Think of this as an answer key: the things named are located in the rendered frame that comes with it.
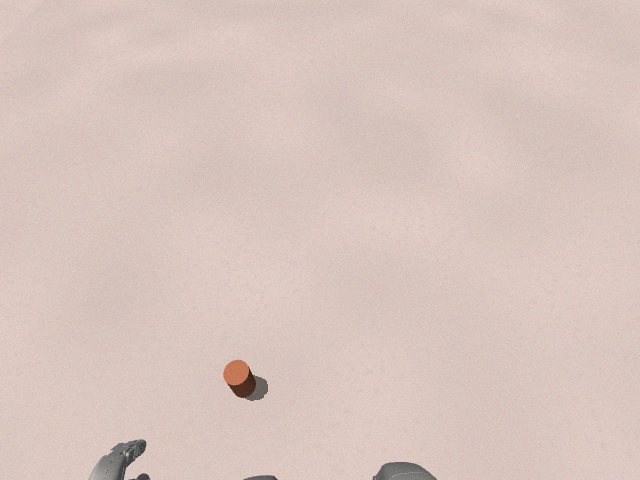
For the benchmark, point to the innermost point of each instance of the left robot hand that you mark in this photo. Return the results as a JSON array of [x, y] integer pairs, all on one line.
[[113, 466]]

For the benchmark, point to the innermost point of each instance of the can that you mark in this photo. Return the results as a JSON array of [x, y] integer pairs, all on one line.
[[239, 378]]

